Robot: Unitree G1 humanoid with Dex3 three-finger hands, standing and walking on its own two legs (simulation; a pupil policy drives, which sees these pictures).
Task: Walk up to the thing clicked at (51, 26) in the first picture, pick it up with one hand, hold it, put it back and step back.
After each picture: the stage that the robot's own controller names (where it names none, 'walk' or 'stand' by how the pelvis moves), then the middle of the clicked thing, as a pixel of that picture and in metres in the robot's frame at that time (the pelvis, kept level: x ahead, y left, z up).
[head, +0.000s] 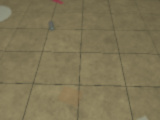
stand; (51, 25) +1.79 +0.48 -0.72
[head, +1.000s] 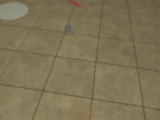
walk; (67, 29) +1.68 +0.24 -0.70
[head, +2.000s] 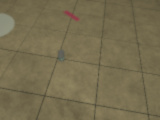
walk; (61, 55) +1.14 +0.21 -0.71
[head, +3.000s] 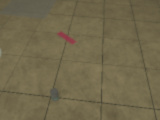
walk; (54, 94) +0.72 +0.24 -0.71
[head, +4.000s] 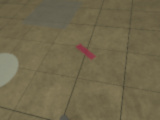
walk; out of the picture +0.48 +0.25 -0.71
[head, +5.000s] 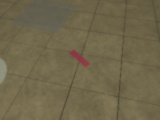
stand; out of the picture +0.38 +0.20 -0.71
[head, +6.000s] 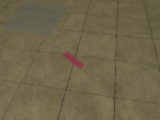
stand; out of the picture +0.35 +0.22 -0.72
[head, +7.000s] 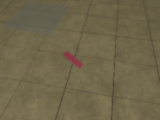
stand; out of the picture +0.38 +0.23 -0.73
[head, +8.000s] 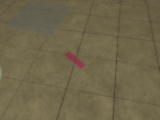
stand; out of the picture +0.37 +0.22 -0.73
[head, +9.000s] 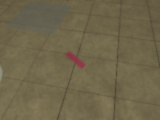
go down; out of the picture +0.37 +0.22 -0.73
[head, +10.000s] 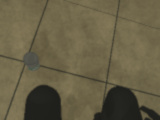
go down; (32, 61) +0.47 +0.23 -0.36
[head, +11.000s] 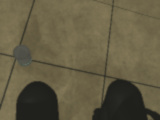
approach; (23, 56) +0.47 +0.24 -0.30
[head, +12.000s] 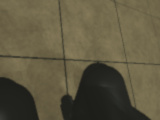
close in; out of the picture +0.45 +0.28 -0.22
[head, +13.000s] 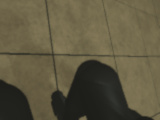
close; out of the picture +0.44 +0.30 -0.23
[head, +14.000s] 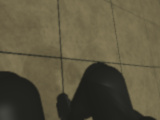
lift; out of the picture +0.40 +0.27 -0.22
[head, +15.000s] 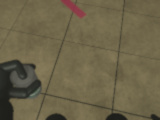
lift; (27, 83) +0.34 +0.19 -0.01
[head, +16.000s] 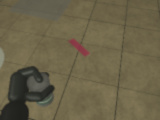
hold; (41, 90) +0.33 +0.16 +0.02
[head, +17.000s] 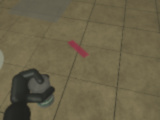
hold; (42, 91) +0.33 +0.16 +0.00
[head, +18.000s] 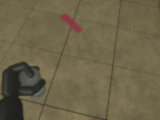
crouch; (33, 83) +0.36 +0.18 -0.05
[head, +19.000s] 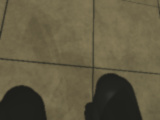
lower; out of the picture +0.49 +0.27 -0.10
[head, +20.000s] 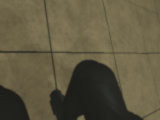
lower; out of the picture +0.44 +0.30 -0.23
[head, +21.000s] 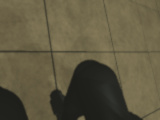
lower; out of the picture +0.44 +0.30 -0.23
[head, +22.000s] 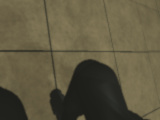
lower; out of the picture +0.45 +0.30 -0.23
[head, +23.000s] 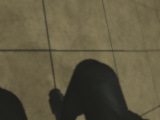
lower; out of the picture +0.45 +0.31 -0.23
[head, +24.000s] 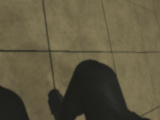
open; out of the picture +0.45 +0.29 -0.24
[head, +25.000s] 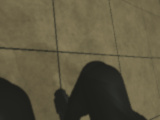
stand; out of the picture +0.45 +0.29 -0.24
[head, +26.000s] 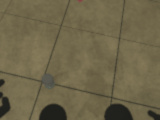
walk; (48, 81) +0.46 +0.20 -0.48
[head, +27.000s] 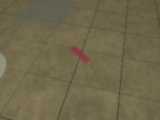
stand; out of the picture +0.41 +0.19 -0.66
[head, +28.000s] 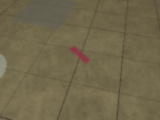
stand; out of the picture +0.42 +0.19 -0.67
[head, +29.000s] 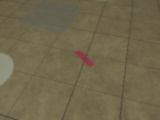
stand; out of the picture +0.42 +0.17 -0.71
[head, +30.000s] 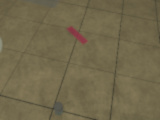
walk; (58, 108) +0.47 +0.15 -0.70
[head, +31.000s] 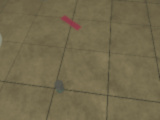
walk; (59, 86) +0.64 +0.22 -0.69
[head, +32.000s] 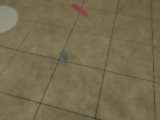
walk; (63, 57) +0.96 +0.21 -0.69
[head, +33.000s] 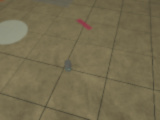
stand; (68, 65) +1.05 +0.19 -0.72
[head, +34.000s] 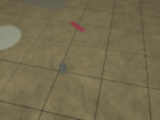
stand; (63, 68) +1.05 +0.23 -0.72
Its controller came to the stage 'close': yes
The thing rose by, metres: 0.71
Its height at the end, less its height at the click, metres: +0.00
